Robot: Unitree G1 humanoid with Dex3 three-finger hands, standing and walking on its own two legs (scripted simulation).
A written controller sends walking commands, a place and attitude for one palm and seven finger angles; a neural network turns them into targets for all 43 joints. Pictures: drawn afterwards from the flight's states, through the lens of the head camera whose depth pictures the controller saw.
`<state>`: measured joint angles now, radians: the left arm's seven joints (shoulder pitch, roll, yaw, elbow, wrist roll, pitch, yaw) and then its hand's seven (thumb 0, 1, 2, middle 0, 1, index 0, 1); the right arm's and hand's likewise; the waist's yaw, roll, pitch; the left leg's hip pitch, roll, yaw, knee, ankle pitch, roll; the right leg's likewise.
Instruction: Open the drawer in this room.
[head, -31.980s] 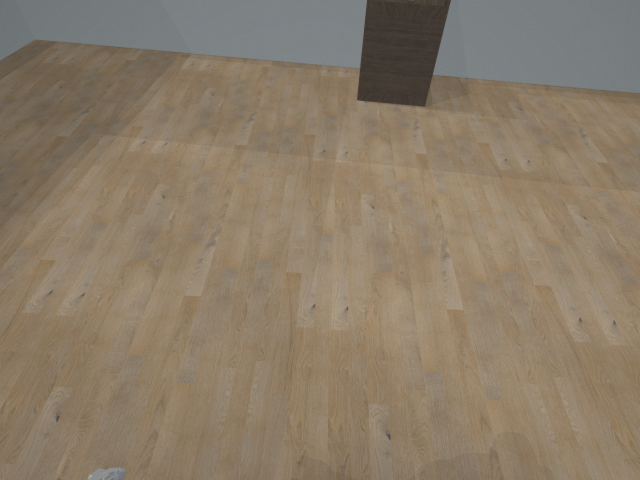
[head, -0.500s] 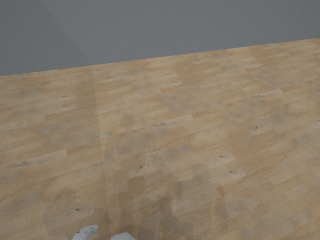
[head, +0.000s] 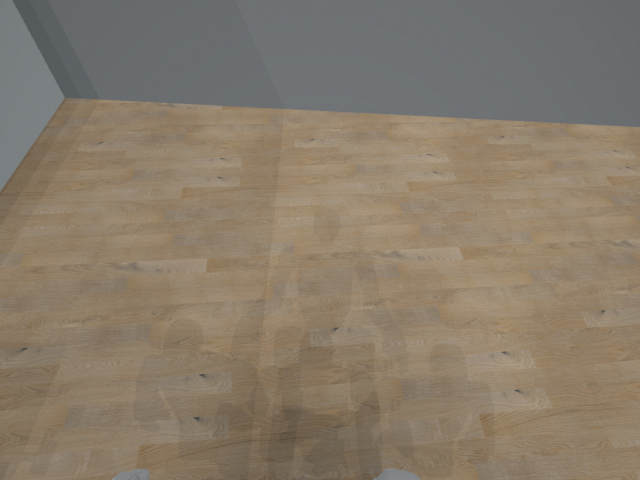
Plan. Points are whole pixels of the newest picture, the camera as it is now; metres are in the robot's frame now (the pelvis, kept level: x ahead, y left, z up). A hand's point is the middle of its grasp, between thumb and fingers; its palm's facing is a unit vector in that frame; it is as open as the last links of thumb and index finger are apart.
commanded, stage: turn to face it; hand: left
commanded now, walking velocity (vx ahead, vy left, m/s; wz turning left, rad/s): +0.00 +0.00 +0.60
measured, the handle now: out of the picture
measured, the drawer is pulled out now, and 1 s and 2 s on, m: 0.00 0.00 0.00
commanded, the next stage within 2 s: none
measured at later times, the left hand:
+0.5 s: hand out of the picture -0.04 +0.13 -0.15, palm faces +0.37 -0.89 -0.28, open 7.4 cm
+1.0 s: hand out of the picture -0.09 +0.18 -0.16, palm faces +0.62 -0.74 -0.26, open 7.4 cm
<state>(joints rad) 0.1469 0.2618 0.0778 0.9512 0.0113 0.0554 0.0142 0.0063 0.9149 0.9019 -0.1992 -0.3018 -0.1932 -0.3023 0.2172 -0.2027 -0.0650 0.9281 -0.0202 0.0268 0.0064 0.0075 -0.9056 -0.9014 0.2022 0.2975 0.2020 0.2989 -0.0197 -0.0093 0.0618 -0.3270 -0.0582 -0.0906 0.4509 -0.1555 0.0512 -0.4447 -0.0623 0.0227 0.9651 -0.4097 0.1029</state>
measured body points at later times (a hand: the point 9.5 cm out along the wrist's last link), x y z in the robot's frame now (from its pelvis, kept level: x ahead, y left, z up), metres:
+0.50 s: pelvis -0.02 -0.07 +0.00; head +0.03 -0.09 +0.45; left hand -0.05 +0.18 -0.13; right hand +0.15 -0.30 -0.16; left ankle -0.10 +0.09 -0.67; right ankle -0.01 -0.16 -0.74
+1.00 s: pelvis -0.04 -0.05 +0.00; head -0.01 -0.02 +0.44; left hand -0.12 +0.22 -0.14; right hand +0.19 -0.19 -0.14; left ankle -0.10 +0.05 -0.74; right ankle +0.06 -0.17 -0.70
